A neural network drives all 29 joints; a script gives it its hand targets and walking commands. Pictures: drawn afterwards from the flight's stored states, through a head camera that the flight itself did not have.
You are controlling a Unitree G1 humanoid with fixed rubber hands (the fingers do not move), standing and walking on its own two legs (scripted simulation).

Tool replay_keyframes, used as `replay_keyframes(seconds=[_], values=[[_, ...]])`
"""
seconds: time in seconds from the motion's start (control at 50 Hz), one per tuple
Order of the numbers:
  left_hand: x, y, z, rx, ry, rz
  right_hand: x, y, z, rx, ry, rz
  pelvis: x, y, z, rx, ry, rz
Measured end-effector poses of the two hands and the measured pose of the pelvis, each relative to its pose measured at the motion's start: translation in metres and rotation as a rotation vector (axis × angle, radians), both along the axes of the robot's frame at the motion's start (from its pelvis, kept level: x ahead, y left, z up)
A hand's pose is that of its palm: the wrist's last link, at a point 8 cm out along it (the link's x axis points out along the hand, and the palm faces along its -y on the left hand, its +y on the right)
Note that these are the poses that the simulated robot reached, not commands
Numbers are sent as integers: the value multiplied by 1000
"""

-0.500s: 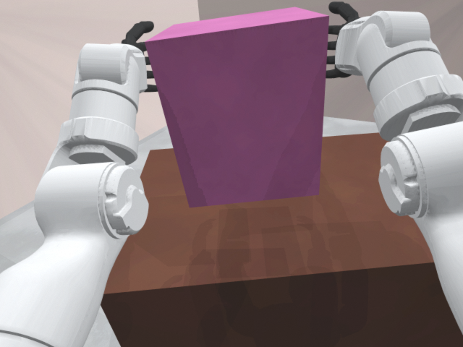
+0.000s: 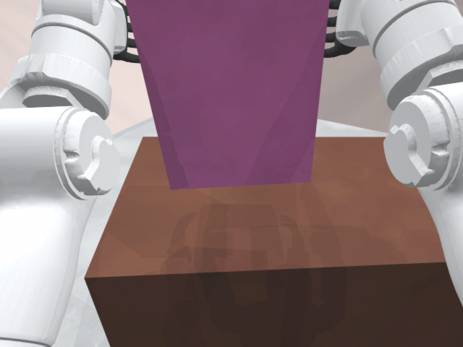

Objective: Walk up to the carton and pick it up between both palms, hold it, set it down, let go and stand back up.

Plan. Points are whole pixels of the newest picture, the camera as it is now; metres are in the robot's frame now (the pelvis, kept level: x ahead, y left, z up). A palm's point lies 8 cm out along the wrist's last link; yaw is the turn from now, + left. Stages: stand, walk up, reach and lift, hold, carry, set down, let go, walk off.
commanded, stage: hold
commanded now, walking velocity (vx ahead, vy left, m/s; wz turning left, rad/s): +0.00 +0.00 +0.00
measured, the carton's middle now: (234, 82) +0.39 +0.00 +0.36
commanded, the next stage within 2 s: set down in 1.66 s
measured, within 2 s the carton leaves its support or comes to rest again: neither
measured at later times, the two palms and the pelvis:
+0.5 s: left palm (114, 46) +0.36 +0.16 +0.41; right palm (354, 40) +0.32 -0.15 +0.43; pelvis -0.01 +0.00 +0.01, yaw +1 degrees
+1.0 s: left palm (161, 67) +0.43 +0.11 +0.37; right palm (353, 55) +0.40 -0.19 +0.40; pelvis +0.03 +0.00 +0.01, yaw -1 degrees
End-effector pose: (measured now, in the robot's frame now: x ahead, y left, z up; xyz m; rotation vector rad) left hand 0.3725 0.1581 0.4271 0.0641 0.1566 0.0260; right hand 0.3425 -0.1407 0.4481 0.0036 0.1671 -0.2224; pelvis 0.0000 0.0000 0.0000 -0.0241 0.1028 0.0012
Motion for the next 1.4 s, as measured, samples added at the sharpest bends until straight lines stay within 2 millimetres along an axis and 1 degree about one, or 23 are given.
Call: replay_keyframes(seconds=[0.12,0.22,0.32,0.42,0.56,0.7,0.78,0.86,0.92,1.0,1.06,1.12,1.2,1.28,1.34,1.4], values=[[-6,7,5,-23,-5,-22,-12,6,10,1,-5,-6,-1,4,0,2,-12,-7],[-12,12,4,-46,-12,-33,-21,9,12,27,-15,16,-3,7,2,4,-49,-11],[-17,14,-3,-62,-18,-33,-26,10,5,51,-25,38,-6,8,6,7,-94,-8],[-19,10,-12,-58,-21,-21,-25,5,-7,59,-31,44,-11,6,8,11,-122,2],[-10,-11,-23,-13,-19,-5,-11,-14,-29,71,-37,21,-13,1,9,13,-121,17],[12,-39,-35,57,19,-7,12,-40,-50,86,-20,-10,-4,0,9,12,-91,9],[28,-50,-43,69,44,-24,27,-50,-55,83,-12,-17,5,1,8,13,-68,-1],[44,-56,-48,58,43,-29,42,-55,-53,63,-16,-19,16,2,9,15,-59,-12],[51,-55,-52,32,28,-27,50,-54,-50,44,-32,-15,23,2,10,15,-61,-19],[55,-47,-58,-6,15,-16,56,-46,-49,21,-47,-6,30,2,11,13,-65,-24],[54,-38,-67,-24,22,-7,58,-37,-54,11,-40,4,31,2,12,8,-70,-22],[51,-29,-78,-30,43,1,58,-28,-64,5,-18,11,29,2,12,5,-78,-16],[45,-20,-97,-22,72,6,54,-19,-84,0,12,17,22,4,12,0,-88,-7],[36,-15,-112,-8,90,10,47,-14,-101,10,29,18,13,7,12,-3,-97,1],[28,-15,-116,-5,88,12,39,-15,-105,30,23,18,6,9,12,-6,-100,5],[19,-18,-112,1,70,17,30,-18,-101,52,1,16,-1,11,11,-7,-99,6]])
